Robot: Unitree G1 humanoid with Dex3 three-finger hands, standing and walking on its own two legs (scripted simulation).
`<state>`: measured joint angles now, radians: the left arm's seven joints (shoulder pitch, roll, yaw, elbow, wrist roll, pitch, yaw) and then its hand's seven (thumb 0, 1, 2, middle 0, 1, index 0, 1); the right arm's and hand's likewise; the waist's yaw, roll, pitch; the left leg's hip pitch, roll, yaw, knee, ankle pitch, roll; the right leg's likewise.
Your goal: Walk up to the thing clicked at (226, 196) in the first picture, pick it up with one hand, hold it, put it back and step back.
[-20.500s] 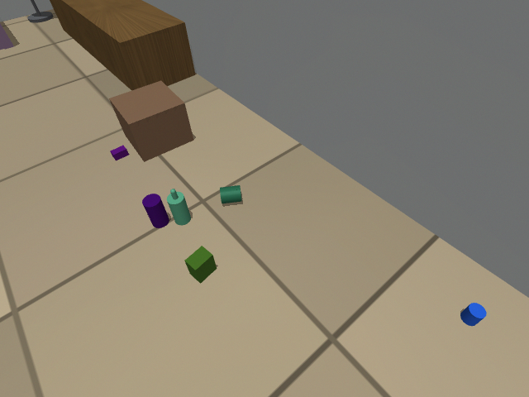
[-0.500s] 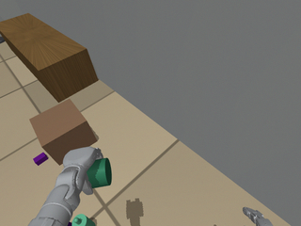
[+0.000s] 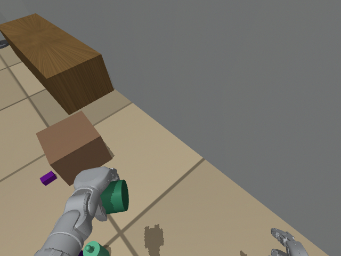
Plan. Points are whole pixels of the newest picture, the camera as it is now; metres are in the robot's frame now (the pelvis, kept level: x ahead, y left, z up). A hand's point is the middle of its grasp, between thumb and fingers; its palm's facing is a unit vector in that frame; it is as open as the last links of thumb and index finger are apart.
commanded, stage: hold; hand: left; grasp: from above
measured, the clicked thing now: (107, 197) +0.30 +0.22 -0.07
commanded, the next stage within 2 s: crouch in 0.30 s
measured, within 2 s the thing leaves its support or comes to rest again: neither
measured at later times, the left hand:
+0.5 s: hand (100, 195) +0.30 +0.22 -0.03, palm faces -0.42 -0.09 -0.90, open 10.7 cm
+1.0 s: hand (117, 208) +0.33 +0.23 -0.21, palm faces -0.42 -0.01 -0.91, open 10.6 cm
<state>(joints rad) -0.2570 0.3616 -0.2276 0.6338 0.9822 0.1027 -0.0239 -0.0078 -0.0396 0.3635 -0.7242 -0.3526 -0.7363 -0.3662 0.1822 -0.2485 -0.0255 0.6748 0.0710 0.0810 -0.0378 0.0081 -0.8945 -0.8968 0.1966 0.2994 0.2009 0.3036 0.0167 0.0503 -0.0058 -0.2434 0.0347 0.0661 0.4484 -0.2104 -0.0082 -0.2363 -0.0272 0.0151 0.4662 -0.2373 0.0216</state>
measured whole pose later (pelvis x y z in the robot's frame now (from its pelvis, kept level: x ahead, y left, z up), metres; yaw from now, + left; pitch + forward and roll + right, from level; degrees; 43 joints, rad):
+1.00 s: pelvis -0.03 +0.00 -0.09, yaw +1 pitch +20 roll -2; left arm -0.58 0.34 -0.13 1.21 1.13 0.02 0.39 0.00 -0.03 0.31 -0.74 -0.34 -0.76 -0.35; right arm 0.25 -0.28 -0.08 0.74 -0.01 0.01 0.00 0.00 -0.88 -0.89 0.20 0.30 0.20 0.30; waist -0.09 0.02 -0.14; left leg -1.04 0.06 0.01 1.14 -0.45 0.00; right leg -1.00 -0.01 -0.01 1.12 -0.47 0.03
